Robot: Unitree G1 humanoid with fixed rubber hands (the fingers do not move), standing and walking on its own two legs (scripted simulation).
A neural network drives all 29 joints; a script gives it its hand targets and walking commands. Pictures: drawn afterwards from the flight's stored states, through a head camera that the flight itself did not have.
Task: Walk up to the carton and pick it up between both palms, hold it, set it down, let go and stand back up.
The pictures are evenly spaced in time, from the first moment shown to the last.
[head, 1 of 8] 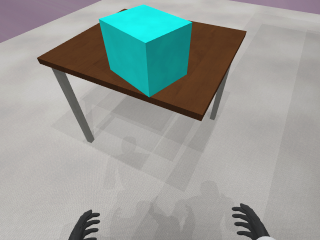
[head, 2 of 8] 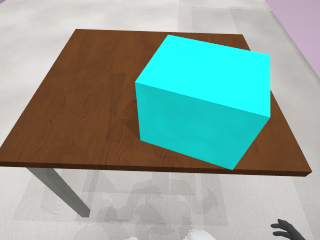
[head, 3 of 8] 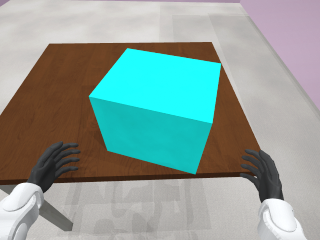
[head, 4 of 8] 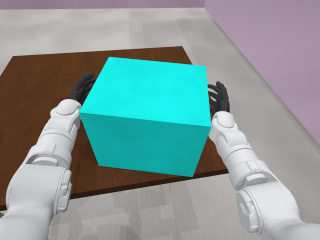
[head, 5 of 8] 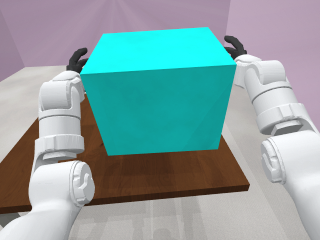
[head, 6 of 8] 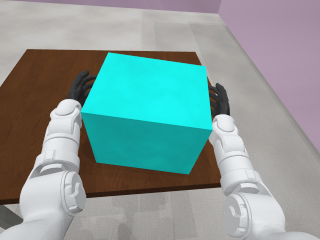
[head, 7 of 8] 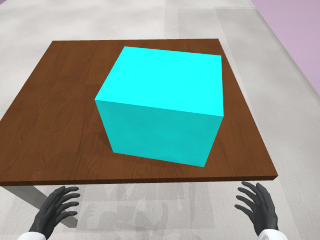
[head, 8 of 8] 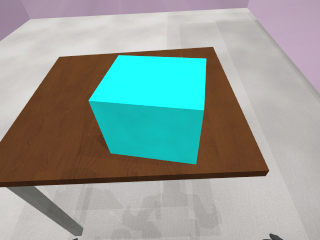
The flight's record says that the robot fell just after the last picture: no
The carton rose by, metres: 0.22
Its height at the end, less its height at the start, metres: +0.00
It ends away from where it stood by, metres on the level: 0.02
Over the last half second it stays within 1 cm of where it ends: yes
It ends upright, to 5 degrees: yes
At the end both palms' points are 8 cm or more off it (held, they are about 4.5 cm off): yes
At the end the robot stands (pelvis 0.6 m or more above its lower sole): yes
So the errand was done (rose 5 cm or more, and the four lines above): yes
